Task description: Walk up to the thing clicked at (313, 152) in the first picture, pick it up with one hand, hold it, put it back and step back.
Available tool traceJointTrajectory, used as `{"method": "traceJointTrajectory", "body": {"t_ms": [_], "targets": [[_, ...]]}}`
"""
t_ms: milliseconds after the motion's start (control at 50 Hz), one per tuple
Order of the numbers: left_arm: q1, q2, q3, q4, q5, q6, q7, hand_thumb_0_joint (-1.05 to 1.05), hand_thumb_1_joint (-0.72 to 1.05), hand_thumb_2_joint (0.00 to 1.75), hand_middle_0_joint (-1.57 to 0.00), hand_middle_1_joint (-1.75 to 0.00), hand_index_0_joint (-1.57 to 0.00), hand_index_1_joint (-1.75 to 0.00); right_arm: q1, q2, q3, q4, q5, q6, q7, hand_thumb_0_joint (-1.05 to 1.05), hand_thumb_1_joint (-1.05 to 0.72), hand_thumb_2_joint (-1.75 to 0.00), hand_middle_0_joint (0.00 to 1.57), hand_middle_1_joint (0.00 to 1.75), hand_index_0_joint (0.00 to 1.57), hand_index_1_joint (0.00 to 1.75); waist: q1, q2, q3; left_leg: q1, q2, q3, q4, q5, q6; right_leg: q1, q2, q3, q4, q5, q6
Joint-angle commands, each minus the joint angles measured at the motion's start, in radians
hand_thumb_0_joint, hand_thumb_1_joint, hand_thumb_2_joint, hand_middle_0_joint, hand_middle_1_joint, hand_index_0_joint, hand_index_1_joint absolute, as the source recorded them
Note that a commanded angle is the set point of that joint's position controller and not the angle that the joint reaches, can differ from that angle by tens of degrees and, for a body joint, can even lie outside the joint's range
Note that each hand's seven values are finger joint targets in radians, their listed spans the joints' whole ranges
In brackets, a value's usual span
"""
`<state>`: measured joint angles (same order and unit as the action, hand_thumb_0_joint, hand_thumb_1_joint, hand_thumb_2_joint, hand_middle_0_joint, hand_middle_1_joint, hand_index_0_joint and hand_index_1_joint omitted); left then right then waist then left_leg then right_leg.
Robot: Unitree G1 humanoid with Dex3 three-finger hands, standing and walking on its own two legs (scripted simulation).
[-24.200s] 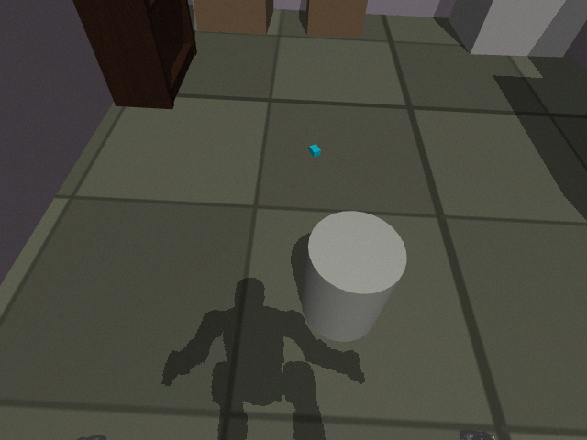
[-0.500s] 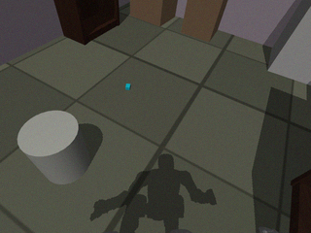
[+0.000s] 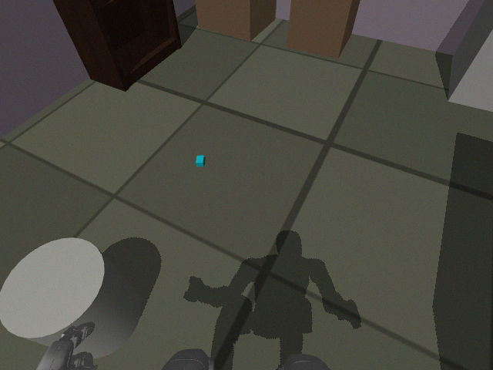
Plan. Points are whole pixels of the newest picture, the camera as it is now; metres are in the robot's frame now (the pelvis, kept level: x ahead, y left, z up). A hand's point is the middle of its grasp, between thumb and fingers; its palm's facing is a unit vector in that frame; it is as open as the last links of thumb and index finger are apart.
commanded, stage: walk up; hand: left
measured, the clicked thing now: (200, 161) +1.17 +0.24 -0.75
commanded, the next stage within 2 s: none
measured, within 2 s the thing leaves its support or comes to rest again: neither
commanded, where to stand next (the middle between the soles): +0.77 +0.00 m, yaw +1 degrees
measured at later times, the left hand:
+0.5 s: hand (96, 287) +0.28 +0.31 -0.15, palm faces -0.08 -0.94 -0.32, open 7.4 cm
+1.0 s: hand (136, 201) +0.47 +0.26 -0.12, palm faces +0.00 -0.92 -0.39, open 7.4 cm
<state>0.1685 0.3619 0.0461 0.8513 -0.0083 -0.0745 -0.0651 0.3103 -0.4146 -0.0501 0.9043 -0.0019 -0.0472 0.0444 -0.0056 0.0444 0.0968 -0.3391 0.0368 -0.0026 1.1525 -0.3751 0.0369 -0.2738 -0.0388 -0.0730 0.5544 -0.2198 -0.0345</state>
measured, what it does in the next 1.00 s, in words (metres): walks ahead: left foot, then right foot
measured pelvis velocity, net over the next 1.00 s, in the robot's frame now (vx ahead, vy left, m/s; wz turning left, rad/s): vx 0.42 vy -0.02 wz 0.01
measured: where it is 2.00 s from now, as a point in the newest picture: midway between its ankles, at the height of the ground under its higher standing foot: (247, 236)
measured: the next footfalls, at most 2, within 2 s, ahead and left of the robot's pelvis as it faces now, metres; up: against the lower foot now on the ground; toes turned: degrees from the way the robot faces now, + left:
left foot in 0.26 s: +0.28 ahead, +0.15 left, +0.00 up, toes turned +6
right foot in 0.70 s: +0.45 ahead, -0.14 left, +0.00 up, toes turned -6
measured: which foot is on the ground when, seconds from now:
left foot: up 0.00-0.24, down 0.26-0.72, up 0.74-1.00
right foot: down 0.00-0.28, up 0.30-0.68, down 0.70-1.00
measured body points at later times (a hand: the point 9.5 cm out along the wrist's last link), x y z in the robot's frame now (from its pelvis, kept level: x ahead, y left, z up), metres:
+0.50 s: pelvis +0.22 +0.03 +0.00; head +0.23 +0.06 +0.45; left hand +0.28 +0.36 -0.12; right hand +0.27 -0.29 -0.08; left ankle +0.24 +0.15 -0.73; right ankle +0.27 -0.11 -0.68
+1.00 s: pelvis +0.42 -0.02 +0.01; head +0.43 -0.04 +0.45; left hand +0.47 +0.30 -0.09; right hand +0.50 -0.34 -0.12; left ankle +0.50 +0.13 -0.69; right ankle +0.41 -0.13 -0.73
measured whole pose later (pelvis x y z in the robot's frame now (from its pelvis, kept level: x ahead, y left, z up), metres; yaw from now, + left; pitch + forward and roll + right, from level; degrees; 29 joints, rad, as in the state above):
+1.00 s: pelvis +0.42 -0.02 +0.01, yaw +1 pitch -2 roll +0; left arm 0.31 0.40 0.04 0.84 0.01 -0.08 -0.05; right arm 0.27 -0.43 -0.06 0.88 -0.02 -0.04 0.07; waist 0.03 0.05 0.08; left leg -0.49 0.07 0.01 0.81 -0.28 0.00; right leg -0.17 -0.03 -0.10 0.48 -0.27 -0.03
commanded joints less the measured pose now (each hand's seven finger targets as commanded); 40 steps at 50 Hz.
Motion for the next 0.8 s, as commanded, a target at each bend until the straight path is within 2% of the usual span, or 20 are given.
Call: {"method": "traceJointTrajectory", "body": {"t_ms": [0,60,160,220,240,260,280,300,340,380,400,460,540,620,660,680,700,720,740,780], "targets": [[0.088,0.287,0.086,-0.053,0.007,-0.026,0.025,0.0,0.9,0.9,-0.2,-0.3,-0.2,-0.3,0.066,-0.182,-0.07,-0.071,-0.01,-0.021,0.01,0.0,-0.9,-0.9,0.2,0.3,0.2,0.3,0.024,-0.187,-0.041,-0.177,0.064,-0.016,-0.163,0.094,-0.027,0.101,-0.209,0.224,-0.311,0.019,-0.2],[0.075,0.309,0.095,-0.08,0.017,-0.028,0.018,0.0,0.9,0.9,-0.2,-0.3,-0.2,-0.3,-0.012,-0.173,-0.071,-0.097,-0.022,-0.025,0.025,0.0,-0.9,-0.9,0.2,0.3,0.2,0.3,0.036,-0.171,-0.018,-0.154,0.082,0.022,-0.385,0.085,-0.052,0.051,-0.208,0.17,-0.322,-0.096,-0.21],[0.074,0.331,0.09,-0.09,0.022,-0.025,0.006,0.0,0.9,0.9,-0.2,-0.3,-0.2,-0.3,-0.073,-0.171,-0.085,-0.111,-0.021,-0.043,0.032,0.0,-0.9,-0.9,0.2,0.3,0.2,0.3,0.038,-0.16,-0.021,0.016,0.066,0.055,-0.544,0.246,-0.032,-0.041,-0.215,0.161,-0.293,-0.211,-0.173],[0.066,0.289,0.066,-0.097,0.029,-0.017,0.009,0.0,0.9,0.9,-0.2,-0.3,-0.2,-0.3,0.093,-0.227,-0.107,-0.056,-0.025,-0.054,0.017,0.0,-0.9,-0.9,0.2,0.3,0.2,0.3,-0.063,-0.016,-0.09,0.316,0.003,0.089,-0.564,0.128,0.001,-0.172,-0.143,0.09,-0.014,-0.104,-0.121],[0.109,0.237,0.048,-0.096,0.024,-0.016,0.013,0.0,0.9,0.9,-0.2,-0.3,-0.2,-0.3,0.198,-0.281,-0.122,-0.042,-0.034,-0.063,0.004,0.0,-0.9,-0.9,0.2,0.3,0.2,0.3,-0.121,0.172,-0.131,0.424,0.095,-0.062,-0.707,-0.059,0.05,-0.246,-0.063,0.014,0.323,0.0,-0.088],[0.16,0.174,0.035,-0.101,0.003,-0.013,0.015,0.0,0.9,0.9,-0.2,-0.3,-0.2,-0.3,0.229,-0.36,-0.136,-0.064,-0.04,-0.072,-0.006,0.0,-0.9,-0.9,0.2,0.3,0.2,0.3,-0.105,0.325,-0.152,0.501,0.369,-0.6,-0.899,-0.182,0.128,-0.458,0.092,0.032,0.577,-0.29,-0.018],[0.139,0.295,0.063,-0.073,0.011,-0.004,0.035,0.0,0.9,0.9,-0.2,-0.3,-0.2,-0.3,0.169,-0.372,-0.141,-0.086,-0.006,-0.068,-0.006,0.0,-0.9,-0.9,0.2,0.3,0.2,0.3,-0.093,0.137,-0.131,0.401,0.431,-0.713,-0.951,-0.261,0.229,-0.435,0.045,0.151,0.659,-0.323,-0.035],[0.136,0.316,0.053,-0.059,0.012,-0.004,0.037,0.0,0.9,0.9,-0.2,-0.3,-0.2,-0.3,0.107,-0.341,-0.129,-0.1,0.003,-0.065,-0.012,0.0,-0.9,-0.9,0.2,0.3,0.2,0.3,-0.061,0.033,-0.086,0.335,0.403,-0.561,-0.926,-0.186,0.214,-0.433,0.003,0.189,0.683,-0.24,-0.025],[0.177,0.298,0.058,-0.023,0.002,-0.005,0.032,0.0,0.9,0.9,-0.2,-0.3,-0.2,-0.3,0.043,-0.279,-0.101,-0.122,-0.001,-0.065,-0.017,0.0,-0.9,-0.9,0.2,0.3,0.2,0.3,-0.02,0.054,-0.059,0.268,0.315,-0.34,-0.899,0.011,0.188,-0.379,-0.041,0.18,0.61,-0.161,-0.014],[0.206,0.28,0.057,0.0,0.007,0.003,0.018,0.0,0.9,0.9,-0.2,-0.3,-0.2,-0.3,0.023,-0.255,-0.087,-0.122,0.001,-0.069,-0.016,0.0,-0.9,-0.9,0.2,0.3,0.2,0.3,0.003,0.09,-0.048,0.167,0.261,-0.168,-0.896,0.161,0.163,-0.281,-0.061,0.147,0.502,-0.128,0.007],[0.202,0.268,0.055,-0.003,0.008,0.008,0.01,0.0,0.9,0.9,-0.2,-0.3,-0.2,-0.3,0.019,-0.258,-0.086,-0.127,-0.002,-0.07,-0.016,0.0,-0.9,-0.9,0.2,0.3,0.2,0.3,0.001,0.115,-0.046,0.168,0.253,-0.135,-0.902,0.171,0.168,-0.269,-0.065,0.121,0.447,-0.114,0.019],[0.13,0.254,0.055,-0.03,0.019,0.017,-0.007,0.0,0.9,0.9,-0.2,-0.3,-0.2,-0.3,0.036,-0.274,-0.089,-0.135,-0.006,-0.071,-0.014,0.0,-0.9,-0.9,0.2,0.3,0.2,0.3,-0.023,0.122,-0.023,0.179,0.249,-0.103,-0.938,0.113,0.194,-0.295,-0.076,0.076,0.315,-0.07,0.036],[0.055,0.244,0.063,-0.042,0.023,0.011,-0.02,0.0,0.9,0.9,-0.2,-0.3,-0.2,-0.3,0.032,-0.282,-0.091,-0.14,-0.002,-0.068,-0.009,0.0,-0.9,-0.9,0.2,0.3,0.2,0.3,-0.025,0.089,-0.009,0.142,0.23,-0.064,-0.924,0.027,0.172,-0.207,-0.077,0.055,0.129,0.046,0.023],[0.081,0.239,0.074,-0.019,0.021,0.0,-0.018,0.0,0.9,0.9,-0.2,-0.3,-0.2,-0.3,-0.002,-0.28,-0.087,-0.15,-0.001,-0.056,-0.008,0.0,-0.9,-0.9,0.2,0.3,0.2,0.3,0.017,0.062,-0.035,0.072,0.229,-0.04,-0.807,0.094,0.146,-0.01,-0.024,-0.001,0.037,0.056,0.011],[0.165,0.268,0.089,0.009,0.024,-0.012,-0.005,0.0,0.9,0.9,-0.2,-0.3,-0.2,-0.3,0.026,-0.23,-0.065,-0.147,-0.004,-0.048,-0.011,0.0,-0.9,-0.9,0.2,0.3,0.2,0.3,0.06,-0.054,-0.094,0.019,0.158,0.028,-0.58,0.196,0.1,0.192,0.016,-0.006,-0.031,0.006,-0.007],[0.28,0.319,0.111,0.029,0.027,-0.024,0.011,0.0,0.9,0.9,-0.2,-0.3,-0.2,-0.3,0.06,-0.174,-0.045,-0.149,-0.004,-0.049,-0.012,0.0,-0.9,-0.9,0.2,0.3,0.2,0.3,0.115,-0.226,-0.158,-0.06,0.083,0.082,-0.283,0.183,0.064,0.315,-0.09,0.158,-0.12,-0.152,-0.037],[0.305,0.429,0.128,0.01,0.022,-0.033,0.023,0.0,0.9,0.9,-0.2,-0.3,-0.2,-0.3,0.075,-0.136,-0.032,-0.172,0.006,-0.047,-0.011,0.0,-0.9,-0.9,0.2,0.3,0.2,0.3,0.109,-0.395,-0.167,-0.311,-0.056,0.104,-0.052,-0.121,0.005,0.414,-0.363,0.654,-0.309,-0.277,-0.15],[0.27,0.432,0.122,0.001,0.009,-0.029,0.023,0.0,0.9,0.9,-0.2,-0.3,-0.2,-0.3,0.019,-0.227,-0.055,-0.144,-0.009,-0.033,-0.027,0.0,-0.9,-0.9,0.2,0.3,0.2,0.3,0.113,-0.267,-0.105,-0.338,-0.006,-0.005,0.03,-0.167,0.002,0.312,-0.418,0.735,-0.317,-0.277,-0.228],[0.23,0.394,0.111,-0.011,-0.004,-0.024,0.028,0.0,0.9,0.9,-0.2,-0.3,-0.2,-0.3,0.013,-0.241,-0.059,-0.122,0.003,-0.03,-0.028,0.0,-0.9,-0.9,0.2,0.3,0.2,0.3,0.088,-0.171,-0.063,-0.32,0.019,-0.084,0.039,-0.091,0.003,0.254,-0.378,0.614,-0.297,-0.175,-0.222],[0.164,0.335,0.092,-0.032,-0.001,-0.024,0.037,0.0,0.9,0.9,-0.2,-0.3,-0.2,-0.3,0.046,-0.22,-0.053,-0.092,0.014,-0.031,-0.02,0.0,-0.9,-0.9,0.2,0.3,0.2,0.3,0.045,-0.178,-0.055,-0.285,0.046,-0.062,-0.032,-0.026,0.004,0.208,-0.287,0.395,-0.263,0.015,-0.195]]}}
